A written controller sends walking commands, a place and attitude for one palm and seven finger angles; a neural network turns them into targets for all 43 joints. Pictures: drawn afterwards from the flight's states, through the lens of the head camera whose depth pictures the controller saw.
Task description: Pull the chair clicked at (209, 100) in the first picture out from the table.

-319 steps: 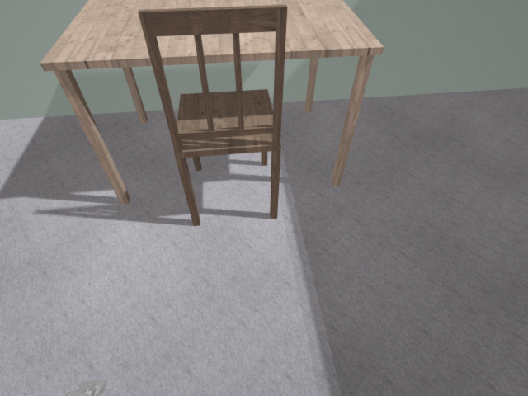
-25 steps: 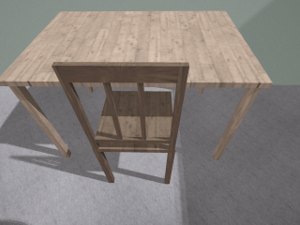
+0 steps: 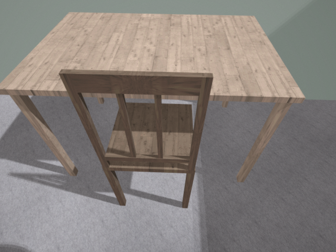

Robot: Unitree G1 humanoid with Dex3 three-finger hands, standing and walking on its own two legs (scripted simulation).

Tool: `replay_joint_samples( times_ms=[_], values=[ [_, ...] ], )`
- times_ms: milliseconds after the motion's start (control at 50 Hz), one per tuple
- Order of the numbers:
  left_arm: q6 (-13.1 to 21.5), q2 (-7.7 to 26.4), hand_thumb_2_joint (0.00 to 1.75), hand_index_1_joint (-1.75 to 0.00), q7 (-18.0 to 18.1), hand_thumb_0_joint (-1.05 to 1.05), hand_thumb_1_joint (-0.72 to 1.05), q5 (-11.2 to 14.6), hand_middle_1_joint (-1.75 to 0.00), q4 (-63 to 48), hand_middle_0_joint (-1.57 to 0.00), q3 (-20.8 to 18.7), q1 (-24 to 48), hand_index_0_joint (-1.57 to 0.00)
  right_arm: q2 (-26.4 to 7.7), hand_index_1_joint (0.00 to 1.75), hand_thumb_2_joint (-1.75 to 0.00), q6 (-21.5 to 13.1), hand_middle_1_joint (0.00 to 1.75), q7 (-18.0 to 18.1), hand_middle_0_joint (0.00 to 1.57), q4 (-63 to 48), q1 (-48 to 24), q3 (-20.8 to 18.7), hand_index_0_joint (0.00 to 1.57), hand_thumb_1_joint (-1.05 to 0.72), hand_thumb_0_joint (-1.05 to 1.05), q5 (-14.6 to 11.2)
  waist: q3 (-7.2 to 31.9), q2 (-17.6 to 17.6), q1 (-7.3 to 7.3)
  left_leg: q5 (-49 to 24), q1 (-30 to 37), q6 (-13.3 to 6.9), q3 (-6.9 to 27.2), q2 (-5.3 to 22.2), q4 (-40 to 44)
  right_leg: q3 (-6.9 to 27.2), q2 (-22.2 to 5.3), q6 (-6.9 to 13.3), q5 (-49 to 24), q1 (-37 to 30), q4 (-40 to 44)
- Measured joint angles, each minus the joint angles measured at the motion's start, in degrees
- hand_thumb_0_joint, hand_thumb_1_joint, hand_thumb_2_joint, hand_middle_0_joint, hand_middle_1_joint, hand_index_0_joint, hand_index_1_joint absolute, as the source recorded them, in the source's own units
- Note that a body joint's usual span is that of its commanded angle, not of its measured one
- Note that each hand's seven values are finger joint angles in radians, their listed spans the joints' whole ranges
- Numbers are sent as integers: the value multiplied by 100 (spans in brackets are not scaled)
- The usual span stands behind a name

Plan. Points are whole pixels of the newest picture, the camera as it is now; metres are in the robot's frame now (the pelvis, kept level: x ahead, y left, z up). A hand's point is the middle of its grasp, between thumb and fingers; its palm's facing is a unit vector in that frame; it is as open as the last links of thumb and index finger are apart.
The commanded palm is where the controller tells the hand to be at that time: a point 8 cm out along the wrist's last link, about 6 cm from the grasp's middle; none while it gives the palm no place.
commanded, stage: shuffle to correct the standing spot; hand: left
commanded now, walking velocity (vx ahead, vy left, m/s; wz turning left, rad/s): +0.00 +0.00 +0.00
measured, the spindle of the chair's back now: (127, 129) +0.50 +0.18 -0.06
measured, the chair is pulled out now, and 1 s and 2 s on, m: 0.00 0.00 0.00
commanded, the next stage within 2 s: come to a stop and stand still in 0.30 s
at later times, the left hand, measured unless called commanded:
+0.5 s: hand out of the picture +0.00 +0.14 -0.18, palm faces +0.06 -0.98 -0.17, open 7.4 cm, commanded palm none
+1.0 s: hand out of the picture +0.03 +0.19 -0.18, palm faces +0.04 -0.97 -0.22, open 7.4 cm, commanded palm none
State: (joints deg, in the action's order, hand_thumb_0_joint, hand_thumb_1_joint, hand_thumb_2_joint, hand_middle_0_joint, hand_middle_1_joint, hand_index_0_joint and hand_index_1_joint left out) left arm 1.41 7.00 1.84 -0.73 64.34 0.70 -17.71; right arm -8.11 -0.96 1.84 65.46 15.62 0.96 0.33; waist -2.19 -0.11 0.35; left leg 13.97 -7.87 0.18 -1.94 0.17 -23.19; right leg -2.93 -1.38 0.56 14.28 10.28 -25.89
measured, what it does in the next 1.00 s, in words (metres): stands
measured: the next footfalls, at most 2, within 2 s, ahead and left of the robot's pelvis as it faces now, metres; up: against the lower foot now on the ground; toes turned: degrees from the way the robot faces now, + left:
none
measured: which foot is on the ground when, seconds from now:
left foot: down 0.00-1.00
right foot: down 0.00-1.00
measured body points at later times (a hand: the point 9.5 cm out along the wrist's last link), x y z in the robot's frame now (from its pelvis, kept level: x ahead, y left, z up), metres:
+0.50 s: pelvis +0.04 -0.01 -0.01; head +0.06 -0.02 +0.44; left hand -0.01 +0.19 -0.17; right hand +0.00 -0.21 -0.18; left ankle -0.02 +0.12 -0.74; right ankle +0.00 -0.11 -0.74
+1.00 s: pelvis +0.01 +0.01 -0.01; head +0.01 +0.01 +0.44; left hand +0.03 +0.24 -0.16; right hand +0.07 -0.22 -0.16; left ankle +0.01 +0.11 -0.74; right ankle +0.00 -0.11 -0.74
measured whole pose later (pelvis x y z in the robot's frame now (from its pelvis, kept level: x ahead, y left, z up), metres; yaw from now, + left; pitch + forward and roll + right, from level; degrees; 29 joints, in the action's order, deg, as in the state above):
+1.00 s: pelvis +0.01 +0.01 -0.01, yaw +0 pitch -2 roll -1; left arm 0.3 9.2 2.7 -1.1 59.7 0.1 -16.9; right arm -10.4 -0.2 1.7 57.8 13.1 -0.4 0.5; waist -1.5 -1.3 0.2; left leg 18.4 -12.2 -1.4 -2.4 0.2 -32.3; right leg -3.4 -1.3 -0.3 18.2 10.4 -30.5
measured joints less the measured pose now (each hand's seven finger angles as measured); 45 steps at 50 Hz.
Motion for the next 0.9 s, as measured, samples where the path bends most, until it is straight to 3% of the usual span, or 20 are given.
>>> replay_joint_samples(
  times_ms=[180, 420, 600, 740, 820, 900],
  values=[
    [-8, 21, 90, -30, -12, 0, 91, -11, -29, -29, -20, -31, -8, -20, 73, 30, -89, 8, 30, -19, 20, 15, 88, 10, 20, -92, 1, 15, 7, 2, -10, -1, -17, 1, 21, -6, -14, -21, -8, 7, 13, 12, -22],
    [23, -5, 90, -30, -96, 0, 91, -68, -29, 24, -20, -147, -317, -20, 201, 30, -89, -41, 30, -26, 20, 58, 472, -74, 20, -91, 1, 56, 125, 21, -38, 517, -118, 59, 54, 53, -535, -49, 31, 98, 578, 134, -605],
    [74, -163, 90, -30, 21, 0, 91, 11, -29, 106, -20, -99, -199, -20, 228, 30, -89, -66, 30, 122, 20, 57, 132, -39, 19, -91, 1, 2, -42, 56, -10, 649, 5, 149, 97, 130, -555, -101, 103, 119, 671, -26, -561],
    [-21, -76, 90, -30, 84, 2, 92, -7, -29, -4, -21, -88, -3, -20, 21, 30, -89, 6, 30, 157, 20, -51, -108, -107, 20, -94, 2, -13, -103, 60, 33, 453, 136, 124, 64, 71, -198, -79, 53, 94, 555, -100, -327],
    [137, -7, 90, -30, 176, 1, 92, -77, -30, -225, -21, -97, -6, -20, -174, 30, -89, 113, 30, 34, 20, -424, -261, -198, 20, -94, 2, -42, -129, -107, 0, 672, -568, -13, 109, 173, -1203, -140, 176, 77, 358, 13, -204],
    [37, 116, 90, -30, 150, 1, 91, -51, -29, -351, -21, -84, 0, -20, -253, 30, -89, 38, 30, -15, 20, -693, -306, -210, 19, -93, 2, -5, -99, -116, -62, 488, -529, -52, 26, 127, -1009, -120, 120, 13, 494, 89, -544]
  ],
)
